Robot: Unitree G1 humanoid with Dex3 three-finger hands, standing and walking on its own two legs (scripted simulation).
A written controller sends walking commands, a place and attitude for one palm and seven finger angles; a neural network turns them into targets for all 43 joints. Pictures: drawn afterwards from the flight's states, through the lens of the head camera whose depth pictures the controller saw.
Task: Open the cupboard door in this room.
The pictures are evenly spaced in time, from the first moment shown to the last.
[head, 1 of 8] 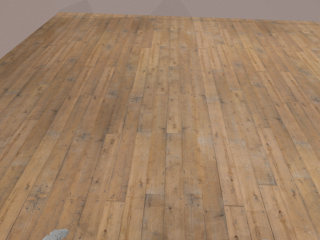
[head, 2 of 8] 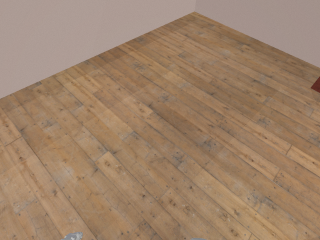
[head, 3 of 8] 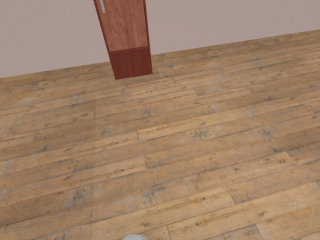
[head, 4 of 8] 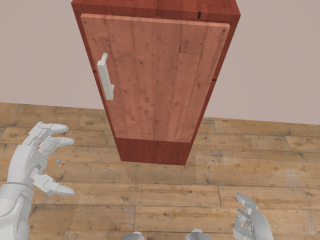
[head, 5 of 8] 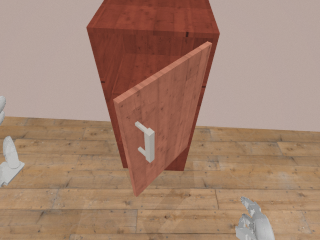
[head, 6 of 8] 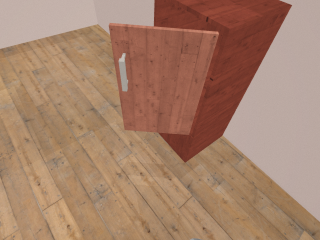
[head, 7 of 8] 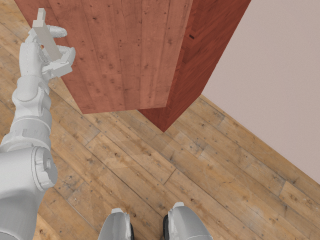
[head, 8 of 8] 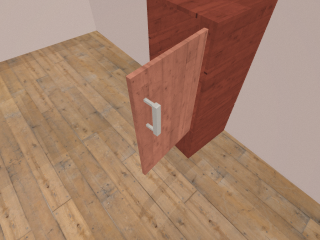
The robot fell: no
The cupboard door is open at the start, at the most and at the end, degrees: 0 99 99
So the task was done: yes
